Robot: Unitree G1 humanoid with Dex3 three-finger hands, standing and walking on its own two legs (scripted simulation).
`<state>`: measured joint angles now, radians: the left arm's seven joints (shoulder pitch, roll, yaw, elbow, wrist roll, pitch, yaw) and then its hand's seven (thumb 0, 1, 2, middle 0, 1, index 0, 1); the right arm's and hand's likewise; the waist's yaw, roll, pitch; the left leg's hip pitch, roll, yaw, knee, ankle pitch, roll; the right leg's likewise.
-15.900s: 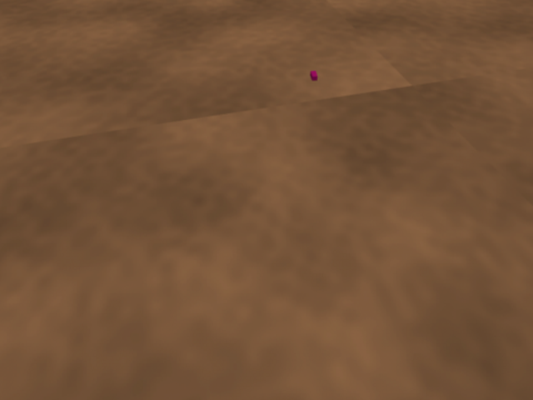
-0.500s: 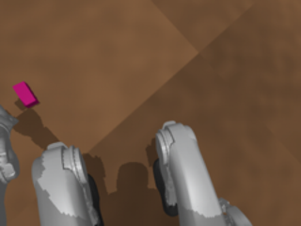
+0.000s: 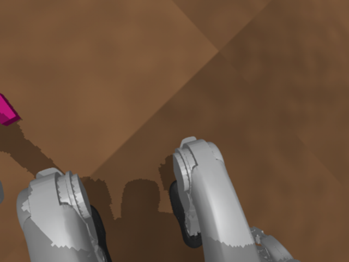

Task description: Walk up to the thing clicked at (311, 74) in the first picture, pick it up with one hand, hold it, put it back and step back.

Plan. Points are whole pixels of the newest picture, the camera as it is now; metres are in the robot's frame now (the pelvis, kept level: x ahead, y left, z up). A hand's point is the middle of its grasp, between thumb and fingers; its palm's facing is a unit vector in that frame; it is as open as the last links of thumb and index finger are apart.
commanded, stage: rise first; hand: left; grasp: from above
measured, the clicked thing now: (2, 109) +0.49 +0.34 -0.30
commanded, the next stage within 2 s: none
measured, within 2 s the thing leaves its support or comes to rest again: neither
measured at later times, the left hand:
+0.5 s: hand out of the picture +0.45 +0.37 -0.18, palm faces -0.31 -0.30 -0.90, open 14.0 cm
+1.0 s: hand out of the picture +0.45 +0.38 -0.17, palm faces -0.30 -0.30 -0.90, open 13.8 cm
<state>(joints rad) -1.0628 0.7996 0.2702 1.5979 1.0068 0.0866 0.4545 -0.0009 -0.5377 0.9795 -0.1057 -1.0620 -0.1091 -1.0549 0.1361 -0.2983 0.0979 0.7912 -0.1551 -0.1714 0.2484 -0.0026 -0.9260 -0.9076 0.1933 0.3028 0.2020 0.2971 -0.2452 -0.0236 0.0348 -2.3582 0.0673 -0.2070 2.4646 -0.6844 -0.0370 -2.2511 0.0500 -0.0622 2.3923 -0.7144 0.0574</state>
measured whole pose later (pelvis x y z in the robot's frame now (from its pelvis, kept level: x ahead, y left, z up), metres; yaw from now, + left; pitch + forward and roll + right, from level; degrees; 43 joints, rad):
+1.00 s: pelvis +0.00 +0.00 +0.00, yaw -2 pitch +31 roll -10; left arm -1.08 0.91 0.25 1.58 1.00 0.09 0.41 0.00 -0.50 0.92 -0.15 -1.04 -0.16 -1.03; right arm 0.15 -0.32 0.17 0.73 -0.15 -0.16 0.26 0.00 -0.94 -0.91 0.19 0.30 0.20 0.30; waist -0.28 -0.04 0.06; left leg -2.36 0.06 -0.23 2.47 -0.68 -0.03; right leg -2.23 0.06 -0.09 2.37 -0.70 0.06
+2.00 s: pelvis -0.01 +0.00 +0.00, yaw -2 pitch +31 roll -10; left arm -1.08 0.90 0.25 1.61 1.02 0.07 0.43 0.00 -0.42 0.86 -0.18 -1.02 -0.20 -1.00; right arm 0.15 -0.32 0.17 0.74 -0.16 -0.18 0.26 0.00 -0.94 -0.91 0.19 0.30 0.20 0.30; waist -0.28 -0.05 0.06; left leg -2.36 0.06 -0.23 2.47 -0.67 -0.03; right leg -2.23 0.06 -0.09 2.37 -0.70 0.06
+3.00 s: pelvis -0.01 +0.01 +0.00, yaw -2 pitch +30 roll -11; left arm -1.07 0.91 0.24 1.62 1.02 0.05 0.44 0.00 -0.32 0.77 -0.28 -0.91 -0.29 -0.89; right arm 0.15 -0.32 0.17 0.76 -0.17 -0.22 0.28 0.00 -0.93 -0.91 0.19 0.30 0.20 0.30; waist -0.28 -0.05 0.06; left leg -2.36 0.06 -0.24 2.48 -0.68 -0.02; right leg -2.23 0.06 -0.09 2.37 -0.70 0.07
